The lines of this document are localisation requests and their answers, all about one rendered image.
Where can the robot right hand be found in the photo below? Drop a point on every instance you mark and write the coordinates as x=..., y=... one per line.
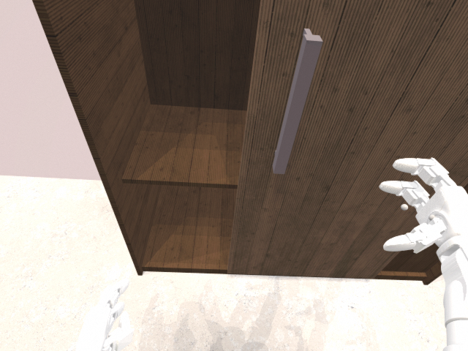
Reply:
x=449, y=204

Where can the robot left hand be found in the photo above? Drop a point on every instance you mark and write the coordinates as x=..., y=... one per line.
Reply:
x=100, y=319

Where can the robot right forearm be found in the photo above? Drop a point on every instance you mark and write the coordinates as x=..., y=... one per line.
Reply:
x=453, y=255

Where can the wardrobe door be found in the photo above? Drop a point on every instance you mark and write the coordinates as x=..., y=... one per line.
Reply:
x=411, y=262
x=391, y=82

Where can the handle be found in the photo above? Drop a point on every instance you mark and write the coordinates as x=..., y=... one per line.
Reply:
x=307, y=61

